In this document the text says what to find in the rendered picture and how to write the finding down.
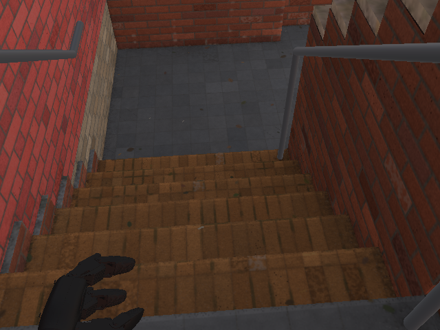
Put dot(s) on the left robot hand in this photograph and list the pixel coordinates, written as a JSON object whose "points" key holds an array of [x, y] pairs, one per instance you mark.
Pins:
{"points": [[71, 300]]}

